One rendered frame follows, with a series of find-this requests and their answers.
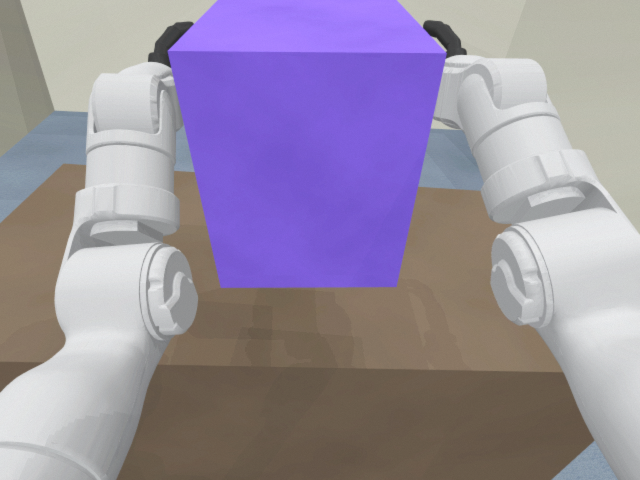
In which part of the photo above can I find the robot left forearm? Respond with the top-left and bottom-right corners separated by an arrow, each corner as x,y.
55,62 -> 184,330

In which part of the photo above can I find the robot left upper arm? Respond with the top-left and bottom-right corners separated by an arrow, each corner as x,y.
0,242 -> 198,480

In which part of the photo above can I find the robot right upper arm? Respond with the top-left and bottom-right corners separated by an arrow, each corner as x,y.
490,207 -> 640,480

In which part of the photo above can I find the robot left hand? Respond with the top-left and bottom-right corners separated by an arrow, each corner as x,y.
148,21 -> 194,68

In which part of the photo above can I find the pedestal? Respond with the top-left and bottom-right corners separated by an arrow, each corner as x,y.
0,164 -> 595,480

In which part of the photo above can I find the robot right forearm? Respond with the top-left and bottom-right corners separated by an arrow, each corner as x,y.
433,55 -> 640,240

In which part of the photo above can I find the carton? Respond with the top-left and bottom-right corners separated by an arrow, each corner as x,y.
168,0 -> 447,288

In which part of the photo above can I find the robot right hand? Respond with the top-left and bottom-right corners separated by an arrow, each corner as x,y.
423,20 -> 467,59

